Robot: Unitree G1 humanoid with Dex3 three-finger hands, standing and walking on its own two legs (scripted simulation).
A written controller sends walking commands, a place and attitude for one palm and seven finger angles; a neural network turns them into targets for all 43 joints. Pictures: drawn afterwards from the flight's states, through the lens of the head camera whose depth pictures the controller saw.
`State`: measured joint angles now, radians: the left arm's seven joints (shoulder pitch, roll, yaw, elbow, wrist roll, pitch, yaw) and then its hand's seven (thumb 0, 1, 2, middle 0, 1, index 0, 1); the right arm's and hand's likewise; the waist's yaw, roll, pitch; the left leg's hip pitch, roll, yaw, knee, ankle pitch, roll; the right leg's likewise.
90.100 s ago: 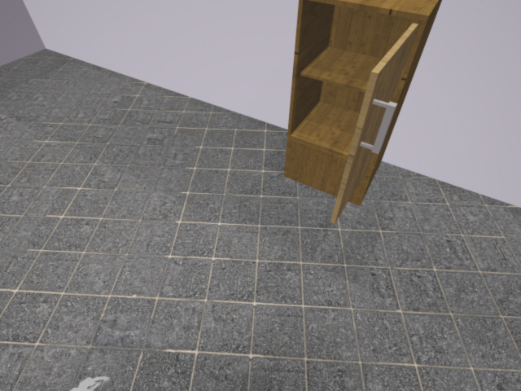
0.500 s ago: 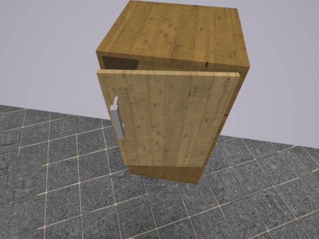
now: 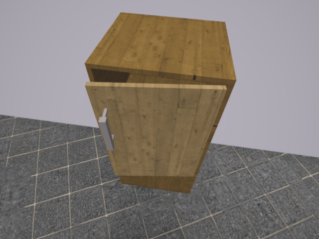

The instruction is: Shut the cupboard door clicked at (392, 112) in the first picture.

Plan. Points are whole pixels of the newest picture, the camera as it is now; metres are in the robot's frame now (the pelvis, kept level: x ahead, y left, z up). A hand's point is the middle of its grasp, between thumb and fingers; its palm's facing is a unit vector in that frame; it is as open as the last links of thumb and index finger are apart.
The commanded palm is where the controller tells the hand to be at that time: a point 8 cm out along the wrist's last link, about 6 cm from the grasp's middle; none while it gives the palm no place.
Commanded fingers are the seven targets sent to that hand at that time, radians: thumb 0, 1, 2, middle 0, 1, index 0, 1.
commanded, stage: come to a stop and stand still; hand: left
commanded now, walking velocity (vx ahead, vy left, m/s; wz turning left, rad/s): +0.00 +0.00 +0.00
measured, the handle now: (108, 130) +0.45 +0.20 -0.05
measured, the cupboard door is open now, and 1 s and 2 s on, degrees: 8 8 8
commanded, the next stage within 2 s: look again from close up in 0.38 s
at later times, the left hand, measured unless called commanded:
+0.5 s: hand out of the picture +0.00 +0.15 -0.18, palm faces +0.03 -0.99 -0.15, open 7.4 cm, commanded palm none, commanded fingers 0.00 0.90 0.90 -0.20 -0.30 -0.20 -0.30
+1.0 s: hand out of the picture -0.01 +0.22 -0.18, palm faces -0.02 -0.98 -0.19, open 7.4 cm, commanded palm none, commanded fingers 0.00 0.90 0.90 -0.20 -0.30 -0.20 -0.30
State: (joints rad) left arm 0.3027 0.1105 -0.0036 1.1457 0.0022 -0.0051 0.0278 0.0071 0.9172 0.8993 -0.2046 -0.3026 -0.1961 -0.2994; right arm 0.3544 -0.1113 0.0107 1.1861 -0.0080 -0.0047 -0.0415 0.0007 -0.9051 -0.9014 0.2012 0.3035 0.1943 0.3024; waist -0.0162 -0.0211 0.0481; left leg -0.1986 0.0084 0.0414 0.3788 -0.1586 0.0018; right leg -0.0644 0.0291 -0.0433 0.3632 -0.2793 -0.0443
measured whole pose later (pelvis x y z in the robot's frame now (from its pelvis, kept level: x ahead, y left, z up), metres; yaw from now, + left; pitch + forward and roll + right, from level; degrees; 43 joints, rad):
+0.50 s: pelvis +0.02 +0.00 +0.00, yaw +0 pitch -1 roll +0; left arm 0.32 0.11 -0.01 1.14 0.01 -0.02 0.05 0.00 0.91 0.90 -0.20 -0.30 -0.19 -0.30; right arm 0.25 -0.15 0.00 1.14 0.00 -0.01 -0.05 0.00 -0.92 -0.90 0.20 0.30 0.19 0.30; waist 0.01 -0.02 0.04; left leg -0.19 0.02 0.05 0.42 -0.21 0.00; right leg -0.03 0.03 -0.04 0.36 -0.31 -0.04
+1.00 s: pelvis -0.02 +0.05 -0.01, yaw -1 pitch -1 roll +0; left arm 0.32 0.17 -0.01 1.02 0.02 0.01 0.03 0.00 0.91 0.90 -0.20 -0.30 -0.19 -0.30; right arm 0.30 -0.16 0.00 1.03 -0.01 0.01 -0.01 0.00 -0.92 -0.90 0.20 0.30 0.20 0.30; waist 0.00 -0.01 0.02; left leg -0.28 -0.04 0.08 0.48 -0.19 0.08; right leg -0.17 -0.03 -0.01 0.50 -0.32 0.01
